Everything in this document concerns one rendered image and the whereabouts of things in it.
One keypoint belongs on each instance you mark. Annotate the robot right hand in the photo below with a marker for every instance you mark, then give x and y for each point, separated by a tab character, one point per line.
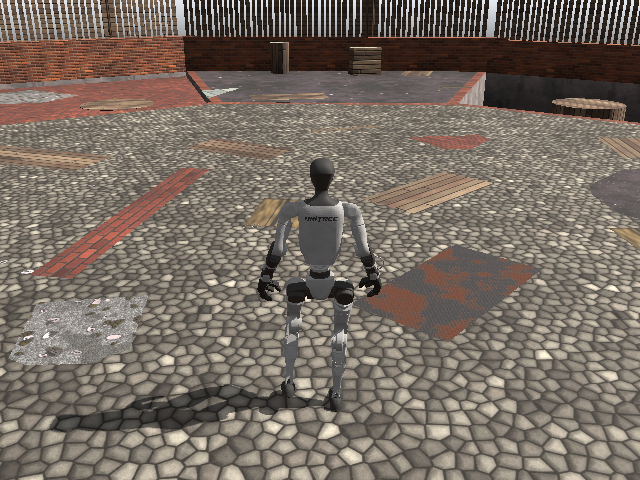
367	282

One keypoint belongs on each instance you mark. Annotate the robot left hand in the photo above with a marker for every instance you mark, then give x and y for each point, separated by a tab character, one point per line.
262	286

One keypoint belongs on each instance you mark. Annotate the left robot forearm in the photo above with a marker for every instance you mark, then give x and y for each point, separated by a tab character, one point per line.
270	265

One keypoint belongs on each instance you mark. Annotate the robot left upper arm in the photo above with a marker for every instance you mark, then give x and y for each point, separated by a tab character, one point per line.
289	210

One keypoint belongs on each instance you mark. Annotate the robot right upper arm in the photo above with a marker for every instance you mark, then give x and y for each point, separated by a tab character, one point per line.
352	211

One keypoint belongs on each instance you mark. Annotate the right robot thigh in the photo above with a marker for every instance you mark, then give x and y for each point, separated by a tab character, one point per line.
343	301

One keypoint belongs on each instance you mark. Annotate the right robot forearm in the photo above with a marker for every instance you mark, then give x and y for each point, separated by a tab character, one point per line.
370	265

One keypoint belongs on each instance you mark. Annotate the humanoid robot torso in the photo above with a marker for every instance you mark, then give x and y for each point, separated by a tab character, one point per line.
320	240

